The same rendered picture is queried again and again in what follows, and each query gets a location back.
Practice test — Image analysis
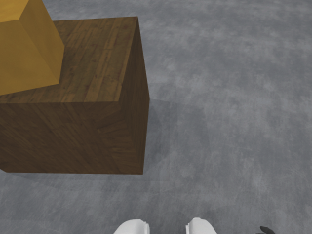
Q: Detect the left robot thigh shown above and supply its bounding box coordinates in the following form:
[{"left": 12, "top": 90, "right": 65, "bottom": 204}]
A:
[{"left": 114, "top": 219, "right": 150, "bottom": 234}]

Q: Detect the pedestal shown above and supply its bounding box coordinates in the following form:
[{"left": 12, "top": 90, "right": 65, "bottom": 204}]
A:
[{"left": 0, "top": 16, "right": 150, "bottom": 175}]

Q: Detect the right robot thigh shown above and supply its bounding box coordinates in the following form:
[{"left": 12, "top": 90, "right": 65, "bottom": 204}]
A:
[{"left": 185, "top": 219, "right": 217, "bottom": 234}]

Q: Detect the robot thigh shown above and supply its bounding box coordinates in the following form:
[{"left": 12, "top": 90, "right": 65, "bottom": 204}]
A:
[
  {"left": 185, "top": 219, "right": 217, "bottom": 234},
  {"left": 114, "top": 219, "right": 150, "bottom": 234}
]

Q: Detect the carton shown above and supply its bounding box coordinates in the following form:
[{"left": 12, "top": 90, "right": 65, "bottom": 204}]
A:
[{"left": 0, "top": 0, "right": 65, "bottom": 96}]

